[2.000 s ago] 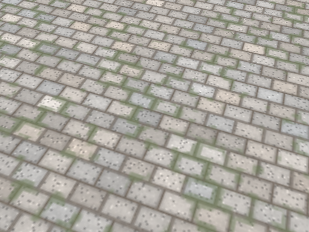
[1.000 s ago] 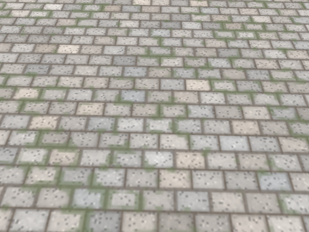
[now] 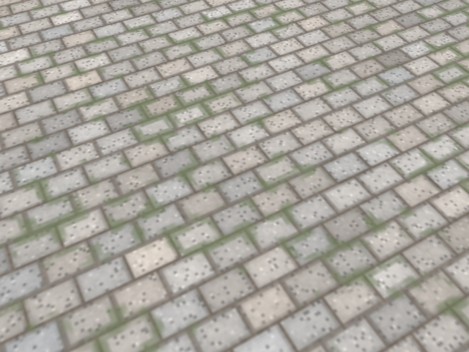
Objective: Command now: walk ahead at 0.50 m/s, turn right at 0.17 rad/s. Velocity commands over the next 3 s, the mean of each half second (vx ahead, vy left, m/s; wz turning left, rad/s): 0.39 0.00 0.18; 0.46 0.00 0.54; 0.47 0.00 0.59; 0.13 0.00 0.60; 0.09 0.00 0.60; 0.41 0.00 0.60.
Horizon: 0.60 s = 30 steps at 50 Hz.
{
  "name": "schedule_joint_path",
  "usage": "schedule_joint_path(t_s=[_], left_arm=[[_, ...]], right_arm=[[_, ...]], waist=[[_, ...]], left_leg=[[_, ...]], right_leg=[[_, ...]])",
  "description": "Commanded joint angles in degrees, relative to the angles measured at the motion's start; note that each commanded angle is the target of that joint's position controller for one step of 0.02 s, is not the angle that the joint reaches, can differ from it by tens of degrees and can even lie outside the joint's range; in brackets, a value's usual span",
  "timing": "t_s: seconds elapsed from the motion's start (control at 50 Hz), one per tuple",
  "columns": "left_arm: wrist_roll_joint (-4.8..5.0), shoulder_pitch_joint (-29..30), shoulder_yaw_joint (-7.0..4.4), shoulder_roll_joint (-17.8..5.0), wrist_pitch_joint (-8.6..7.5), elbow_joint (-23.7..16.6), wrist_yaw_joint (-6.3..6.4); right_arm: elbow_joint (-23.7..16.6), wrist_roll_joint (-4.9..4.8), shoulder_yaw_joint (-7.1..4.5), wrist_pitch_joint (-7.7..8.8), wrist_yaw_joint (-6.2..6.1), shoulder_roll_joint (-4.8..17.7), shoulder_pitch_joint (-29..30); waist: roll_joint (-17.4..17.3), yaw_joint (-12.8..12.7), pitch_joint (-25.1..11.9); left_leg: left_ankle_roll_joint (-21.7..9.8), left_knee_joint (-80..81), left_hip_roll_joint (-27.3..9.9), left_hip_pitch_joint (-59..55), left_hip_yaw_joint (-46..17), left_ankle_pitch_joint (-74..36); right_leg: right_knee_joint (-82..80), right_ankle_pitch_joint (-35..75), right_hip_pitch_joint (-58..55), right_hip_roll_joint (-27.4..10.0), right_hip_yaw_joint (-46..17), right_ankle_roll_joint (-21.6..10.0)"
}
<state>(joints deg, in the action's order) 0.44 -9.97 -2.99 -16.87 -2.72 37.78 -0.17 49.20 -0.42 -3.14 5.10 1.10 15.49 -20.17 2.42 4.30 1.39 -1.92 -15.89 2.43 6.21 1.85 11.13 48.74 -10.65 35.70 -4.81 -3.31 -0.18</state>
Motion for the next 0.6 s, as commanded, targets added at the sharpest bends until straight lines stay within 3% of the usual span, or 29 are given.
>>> schedule_joint_path(t_s=[0.02,0.06,0.12,0.14,0.16,0.18,0.2,0.22,0.24,0.26,0.28,0.3,0.34,0.38,0.46,0.6], left_arm=[[0.14,4.9,0.31,-1.3,-1.42,-4.6,-0.76],[0.52,8.0,0.27,-1.7,-1.59,-5.4,-1.17],[0.71,10.8,-0.11,-2.9,-1.84,-6.7,-1.75],[0.46,9.6,-0.54,-3.7,-2.06,-6.5,-1.79],[-0.11,5.2,-1.34,-5.0,-2.31,-5.3,-1.65],[-0.98,-1.6,-2.53,-7.4,-2.48,-3.2,-1.27],[-2.46,-10.1,-3.61,-11.8,-2.43,-2.1,-0.57],[-2.86,-11.1,-3.86,-14.9,-1.46,-2.1,-0.31],[-2.14,-12.2,-3.1,-10.4,-0.78,-2.0,-0.41],[-1.53,-8.7,-2.17,-8.0,-0.75,-1.9,-0.41],[-1.15,-5.0,-1.62,-6.3,-0.9,-1.5,-0.47],[-0.81,-3.0,-1.42,-5.0,-1.07,-0.9,-0.68],[-1.29,0.0,-1.67,-4.8,-1.73,0.0,-0.8],[-1.39,1.7,-1.98,-5.2,-2.58,0.9,-0.36],[-1.41,0.3,-2.69,-6.4,-3.36,3.4,0.68],[-0.46,-3.7,-4.17,-9.8,-2.1,6.9,0.78]], right_arm=[[-3.8,-0.68,-2.12,0.57,-0.38,10.5,3.5],[-2.6,-0.99,-2.14,0.12,-0.35,11.0,0.9],[-1.2,-1.48,-2.24,-0.83,-0.45,11.7,-1.2],[-0.8,-1.41,-2.24,-1.33,-0.62,11.9,-1.0],[-0.9,-1.43,-2.21,-1.78,-0.85,12.2,-0.1],[-1.1,-1.2,-1.78,-1.85,-0.99,11.2,-0.2],[-3.3,0.48,-0.39,-1.44,-1.08,7.9,0.7],[-3.0,0.93,1.7,-0.85,-0.96,1.5,-8.6],[-1.3,-0.66,-0.03,-0.85,-1.17,8.1,-7.6],[-2.7,-1.84,-0.94,-1.14,-1.31,10.1,-2.8],[-3.0,-1.54,-0.92,-1.73,-1.73,9.1,-0.5],[-2.9,-0.94,-1.2,-2.54,-1.95,8.7,-0.1],[-3.0,-1.15,-1.37,-4.57,-1.94,6.9,-0.9],[-4.5,-1.06,-1.48,-5.53,-1.97,5.7,1.2],[-7.0,-0.65,-1.82,-5.19,-1.42,5.2,6.5],[-10.6,-0.78,-1.14,-4.5,0.64,3.9,16.0]], waist=[[-6.7,-0.6,0.6],[-6.8,0.5,0.9],[-7.3,0.2,2.0],[-7.5,-1.2,1.7],[-7.2,-4.3,-0.8],[-6.5,-7.6,-5.8],[-1.1,-10.8,-14.7],[14.1,-7.4,-23.5],[8.5,-10.0,-25.4],[6.6,-9.3,-17.1],[4.2,-7.5,-13.0],[3.4,-6.1,-10.3],[4.9,-3.7,-7.2],[5.0,-3.2,-3.9],[2.1,-4.0,-1.8],[0.1,-7.7,1.9]], left_leg=[[-9.5,7.9,-13.6,1.4,-8.1,-11.8],[-9.0,7.4,-14.3,0.1,-7.6,-12.0],[-7.8,5.0,-16.7,-3.5,-8.7,-13.9],[-6.9,2.3,-16.6,-4.3,-9.0,-19.2],[-5.4,-3.6,-14.9,-4.2,-7.7,-28.5],[-3.3,-12.6,-11.7,-1.5,-6.0,-33.1],[-0.2,-27.7,-7.8,9.0,-4.0,-18.1],[3.9,-47.1,-0.1,27.0,-2.6,24.3],[4.4,-54.3,-1.5,28.3,-9.5,26.7],[4.4,-55.9,-3.4,32.0,-8.8,24.5],[4.8,-53.8,-5.6,32.1,-7.3,21.2],[4.9,-51.3,-7.2,30.5,-6.8,17.5],[4.8,-49.8,-8.3,24.5,-5.3,11.2],[4.6,-47.5,-9.1,25.9,-5.6,6.6],[3.7,-39.0,-10.1,30.8,-7.1,-1.9],[2.3,-25.8,-9.7,31.3,-2.9,-5.3]], right_leg=[[-9.8,8.6,-2.1,0.1,1.7,0.5],[-13.4,10.8,-3.9,1.0,2.5,0.4],[-17.5,7.7,-5.4,1.9,2.3,-1.3],[-19.5,6.6,-8.1,2.7,2.4,-2.0],[-22.5,8.2,-15.2,4.3,3.5,-3.1],[-24.1,13.4,-26.5,4.3,3.7,-4.5],[-20.1,29.7,-43.3,-6.2,-5.5,-7.9],[-20.1,40.6,-59.4,-22.0,-24.6,-17.5],[-22.2,38.3,-54.8,-20.6,-26.2,-17.7],[-22.8,40.1,-49.3,-17.9,-17.4,-15.8],[-24.2,39.9,-43.4,-15.0,-12.0,-14.0],[-27.1,32.5,-37.7,-13.2,-8.9,-12.9],[-34.6,15.7,-27.6,-11.6,-5.4,-12.6],[-40.2,2.6,-24.2,-12.0,-4.0,-13.2],[-42.9,0.2,-28.3,-12.7,0.1,-12.2],[-42.6,2.1,-34.1,-13.3,8.3,-10.6]])
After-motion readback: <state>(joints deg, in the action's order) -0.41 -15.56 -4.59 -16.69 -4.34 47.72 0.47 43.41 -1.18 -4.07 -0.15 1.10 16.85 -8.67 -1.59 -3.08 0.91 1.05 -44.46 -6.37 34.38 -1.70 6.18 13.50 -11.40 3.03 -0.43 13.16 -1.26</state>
